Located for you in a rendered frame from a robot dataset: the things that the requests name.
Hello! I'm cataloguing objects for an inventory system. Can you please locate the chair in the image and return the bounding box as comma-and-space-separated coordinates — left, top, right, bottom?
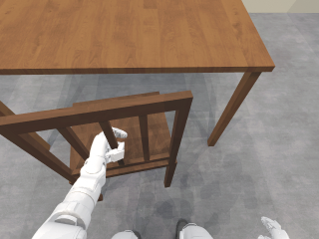
0, 90, 193, 202

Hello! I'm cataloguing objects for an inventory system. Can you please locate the robot right shin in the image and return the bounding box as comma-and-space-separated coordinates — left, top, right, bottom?
182, 223, 197, 229

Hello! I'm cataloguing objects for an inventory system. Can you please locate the robot left hand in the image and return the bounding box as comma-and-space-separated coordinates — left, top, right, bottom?
89, 127, 128, 163

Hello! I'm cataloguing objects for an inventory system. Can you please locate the robot left upper arm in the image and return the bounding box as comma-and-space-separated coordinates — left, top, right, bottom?
35, 221, 87, 239

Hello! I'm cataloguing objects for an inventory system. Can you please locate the robot right hand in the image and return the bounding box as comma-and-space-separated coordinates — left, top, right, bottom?
257, 216, 290, 239

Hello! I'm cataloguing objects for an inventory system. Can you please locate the left robot forearm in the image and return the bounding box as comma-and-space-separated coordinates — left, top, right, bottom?
32, 155, 107, 239

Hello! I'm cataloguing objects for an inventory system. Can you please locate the table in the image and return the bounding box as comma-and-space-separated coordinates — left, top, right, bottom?
0, 0, 275, 150

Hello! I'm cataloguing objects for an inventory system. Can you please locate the robot right foot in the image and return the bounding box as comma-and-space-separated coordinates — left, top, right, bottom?
175, 219, 188, 239

